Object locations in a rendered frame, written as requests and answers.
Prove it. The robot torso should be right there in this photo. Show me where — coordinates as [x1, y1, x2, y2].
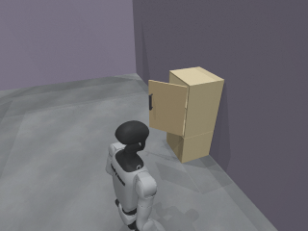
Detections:
[111, 146, 150, 230]

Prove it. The robot right forearm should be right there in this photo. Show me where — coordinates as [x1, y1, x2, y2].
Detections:
[142, 220, 160, 231]

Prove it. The humanoid robot head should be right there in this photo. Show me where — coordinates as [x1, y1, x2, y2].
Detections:
[115, 120, 149, 172]

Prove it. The cupboard door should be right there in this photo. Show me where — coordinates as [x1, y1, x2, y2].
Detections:
[148, 80, 188, 137]

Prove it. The robot right upper arm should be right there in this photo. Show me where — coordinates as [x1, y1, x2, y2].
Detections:
[135, 171, 158, 231]

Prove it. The robot left upper arm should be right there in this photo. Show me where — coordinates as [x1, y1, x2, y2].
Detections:
[105, 142, 126, 176]

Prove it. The handle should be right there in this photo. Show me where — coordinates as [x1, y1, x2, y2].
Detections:
[148, 93, 153, 111]

